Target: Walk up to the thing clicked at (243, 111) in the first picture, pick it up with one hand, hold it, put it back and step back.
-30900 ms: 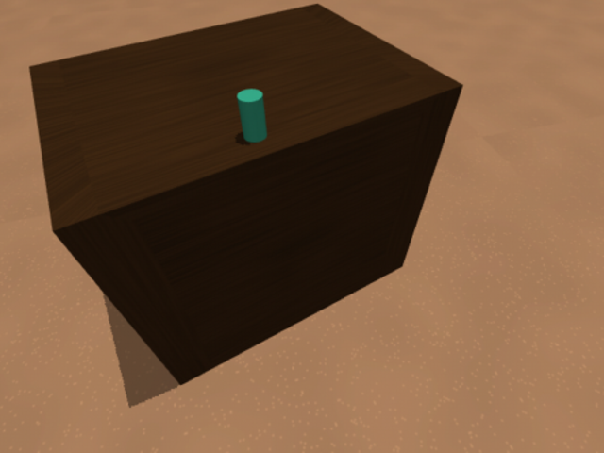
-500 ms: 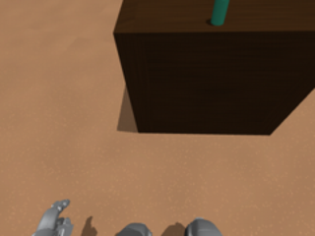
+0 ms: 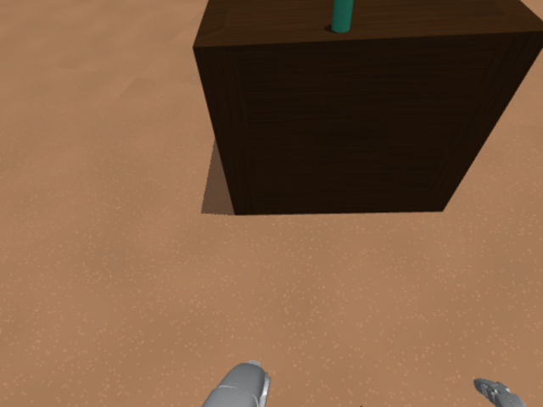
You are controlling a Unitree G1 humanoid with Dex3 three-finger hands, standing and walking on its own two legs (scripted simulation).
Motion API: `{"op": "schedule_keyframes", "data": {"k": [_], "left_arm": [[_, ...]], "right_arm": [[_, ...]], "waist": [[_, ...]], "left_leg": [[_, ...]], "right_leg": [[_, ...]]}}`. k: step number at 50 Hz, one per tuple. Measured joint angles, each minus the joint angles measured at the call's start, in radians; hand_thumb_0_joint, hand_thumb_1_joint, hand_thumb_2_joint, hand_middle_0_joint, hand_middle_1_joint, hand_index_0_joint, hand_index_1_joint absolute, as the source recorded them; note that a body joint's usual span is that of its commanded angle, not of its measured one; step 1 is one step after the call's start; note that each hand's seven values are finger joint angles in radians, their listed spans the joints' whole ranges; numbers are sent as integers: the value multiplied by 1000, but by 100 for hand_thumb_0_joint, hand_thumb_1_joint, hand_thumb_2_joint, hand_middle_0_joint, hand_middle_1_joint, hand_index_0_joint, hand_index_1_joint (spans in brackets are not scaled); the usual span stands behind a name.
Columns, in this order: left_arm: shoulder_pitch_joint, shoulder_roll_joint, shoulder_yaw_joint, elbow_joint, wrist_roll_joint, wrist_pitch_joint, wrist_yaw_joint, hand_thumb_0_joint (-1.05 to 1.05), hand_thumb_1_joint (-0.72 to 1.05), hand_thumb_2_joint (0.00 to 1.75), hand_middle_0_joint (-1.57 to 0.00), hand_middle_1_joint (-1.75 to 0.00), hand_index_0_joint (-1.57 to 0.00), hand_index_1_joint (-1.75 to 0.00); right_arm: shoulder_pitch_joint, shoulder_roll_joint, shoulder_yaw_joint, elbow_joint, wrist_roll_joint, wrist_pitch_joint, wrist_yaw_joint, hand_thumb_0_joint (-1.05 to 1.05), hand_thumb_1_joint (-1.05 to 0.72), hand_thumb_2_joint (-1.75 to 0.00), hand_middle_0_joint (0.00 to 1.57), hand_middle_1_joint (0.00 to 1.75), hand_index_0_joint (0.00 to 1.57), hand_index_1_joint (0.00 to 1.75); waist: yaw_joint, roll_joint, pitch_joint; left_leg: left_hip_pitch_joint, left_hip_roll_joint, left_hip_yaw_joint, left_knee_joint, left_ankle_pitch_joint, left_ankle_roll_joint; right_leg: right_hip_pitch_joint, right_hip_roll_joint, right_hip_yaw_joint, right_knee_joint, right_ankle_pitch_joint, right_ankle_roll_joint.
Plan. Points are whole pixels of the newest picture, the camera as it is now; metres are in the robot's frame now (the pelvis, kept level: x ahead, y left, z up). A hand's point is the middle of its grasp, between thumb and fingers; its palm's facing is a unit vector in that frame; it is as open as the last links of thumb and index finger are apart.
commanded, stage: step back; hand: right
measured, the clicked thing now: (342, 10) +1.03 -0.09 +0.09
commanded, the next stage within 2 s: stand in 1.04 s
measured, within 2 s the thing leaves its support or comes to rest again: neither
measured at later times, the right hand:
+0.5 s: hand out of the picture +0.06 -0.26 -0.15, palm faces -0.10 +0.93 -0.35, open 7.3 cm
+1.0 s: hand out of the picture +0.14 -0.21 -0.14, palm faces -0.09 +0.94 -0.34, open 7.3 cm
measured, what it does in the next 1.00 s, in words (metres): steps on the spot: left foot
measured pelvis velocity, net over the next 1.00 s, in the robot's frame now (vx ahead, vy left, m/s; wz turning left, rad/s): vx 0.01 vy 0.02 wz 0.07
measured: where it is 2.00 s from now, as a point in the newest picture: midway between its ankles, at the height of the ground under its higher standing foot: outside the picture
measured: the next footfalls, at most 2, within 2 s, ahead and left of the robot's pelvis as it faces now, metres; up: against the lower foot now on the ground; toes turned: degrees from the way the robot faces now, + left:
left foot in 0.20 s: +0.05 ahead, +0.15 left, +0.00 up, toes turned +6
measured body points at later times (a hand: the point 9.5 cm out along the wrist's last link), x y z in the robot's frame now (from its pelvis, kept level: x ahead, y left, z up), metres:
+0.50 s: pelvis -0.03 +0.00 +0.00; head -0.03 -0.01 +0.45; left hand +0.01 +0.32 -0.11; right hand +0.06 -0.30 -0.13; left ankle -0.04 +0.14 -0.71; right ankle +0.00 -0.11 -0.72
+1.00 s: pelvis +0.01 +0.02 +0.01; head +0.02 +0.03 +0.46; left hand +0.08 +0.34 -0.11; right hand +0.14 -0.26 -0.11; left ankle +0.01 +0.15 -0.72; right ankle +0.00 -0.11 -0.72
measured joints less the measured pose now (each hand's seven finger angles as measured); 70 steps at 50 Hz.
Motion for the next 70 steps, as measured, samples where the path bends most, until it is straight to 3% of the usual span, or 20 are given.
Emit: {"op": "schedule_keyframes", "data": {"k": [3,8,9,11,14,16,20,22,24,26,28,32,34,35,38,43,54,70], "left_arm": [[6,0,5,1,4,-10,1,1,90,89,-21,-30,-21,-30],[-8,24,17,-15,8,-30,-4,1,90,89,-21,-30,-21,-30],[-12,30,17,-15,6,-29,-6,0,90,89,-21,-30,-21,-30],[-21,47,17,-9,1,-22,-6,0,90,89,-21,-30,-21,-30],[-12,50,11,27,-12,-8,-9,0,90,89,-21,-30,-21,-30],[-10,55,10,44,-19,-9,-15,0,90,89,-20,-30,-21,-30],[-12,52,10,64,-21,-27,-23,1,90,89,-20,-30,-21,-30],[-26,34,10,76,-17,-39,-18,1,90,89,-20,-30,-21,-30],[-33,14,6,76,-9,-55,-15,1,90,89,-20,-30,-21,-30],[-38,3,2,70,-7,-65,-16,0,90,89,-20,-30,-21,-30],[-43,-10,-3,65,-7,-71,-13,0,90,89,-21,-30,-21,-30],[-56,-12,-13,68,-9,-67,-14,0,90,89,-21,-30,-21,-30],[-64,-5,-18,70,-14,-58,-14,0,90,89,-21,-30,-21,-30],[-69,0,-20,74,-18,-52,-12,0,90,89,-21,-30,-21,-30],[-80,8,-24,94,-32,-40,-8,0,90,89,-21,-30,-21,-30],[-96,14,-27,121,-35,-57,-4,0,90,89,-20,-30,-21,-30],[-155,8,-37,153,-38,-54,5,0,90,89,-20,-30,-21,-30],[-163,-14,-54,205,-35,-51,-6,0,90,89,-20,-30,-21,-30]], "right_arm": [[47,-9,-1,26,-1,-12,4,0,-91,-90,20,30,21,30],[114,-4,-4,91,-17,-18,22,0,-91,-90,20,30,20,30],[122,0,-5,103,-18,-24,25,0,-91,-90,20,30,20,30],[119,21,-10,127,-19,-39,26,1,-91,-90,20,30,20,30],[126,42,-4,129,-23,-62,30,1,-91,-90,20,30,21,30],[126,57,4,126,-26,-76,29,1,-91,-90,20,30,21,30],[111,67,9,120,-30,-81,32,1,-91,-90,20,30,21,30],[100,58,8,119,-23,-72,31,0,-91,-90,20,30,21,30],[95,50,7,124,-14,-60,24,0,-91,-90,20,30,21,30],[88,49,7,130,-12,-56,19,0,-91,-90,20,30,21,30],[81,39,5,132,-9,-60,18,0,-91,-90,20,30,21,30],[69,29,0,139,-12,-77,23,0,-91,-90,20,30,21,30],[60,29,-5,147,-17,-84,21,0,-91,-90,20,30,20,30],[53,35,-7,154,-21,-85,17,0,-91,-90,20,30,20,30],[37,52,5,169,-19,-85,19,0,-91,-90,20,30,20,30],[-2,75,24,190,-8,-77,18,0,-91,-90,20,30,21,30],[-86,83,27,214,5,-76,16,0,-91,-90,20,30,21,30],[-68,72,37,258,8,-78,24,0,-91,-90,20,30,21,30]], "waist": [[-5,6,-14],[-11,4,-33],[-12,0,-36],[-9,-39,-22],[-28,-49,-45],[-37,-56,-53],[-47,-57,-59],[-49,-25,-51],[-46,2,-58],[-33,-6,-63],[-26,-5,-59],[-24,-11,-55],[-28,-21,-47],[-26,-35,-43],[-28,-43,-49],[-33,-34,-50],[-35,-29,-47],[-52,-33,-49]], "left_leg": [[37,-7,8,47,10,-13],[198,51,71,-221,-55,-15],[241,59,88,-308,-40,-8],[294,37,114,-416,104,-1],[294,38,119,-427,120,22],[305,47,120,-448,129,23],[311,68,126,-450,129,1],[306,96,113,-411,107,-12],[276,102,78,-341,39,5],[236,73,69,-243,-42,13],[209,65,72,-201,-48,18],[221,88,113,-337,25,14],[254,84,127,-436,163,6],[261,75,138,-442,185,1],[266,82,147,-436,159,0],[292,104,143,-458,152,-6],[347,93,163,-537,180,3],[415,87,167,-687,275,2]], "right_leg": [[-12,-18,-18,-16,24,2],[-36,-46,-70,4,24,2],[-42,-53,-77,14,21,7],[-51,-84,-63,46,11,13],[-79,-51,-19,124,-104,6],[-89,-35,-8,157,-105,1],[-45,-29,-24,36,-80,1],[-1,-4,-44,-57,61,3],[6,15,-62,-67,82,1],[6,4,-58,-60,66,-6],[16,-5,-59,-73,66,-4],[19,-22,-62,-72,56,12],[10,-35,-60,-38,32,24],[8,-45,-49,-24,23,29],[19,-31,-30,-41,13,19],[71,-9,-35,-127,54,33],[117,-20,-17,-197,84,44],[179,-24,-16,-336,173,48]]}}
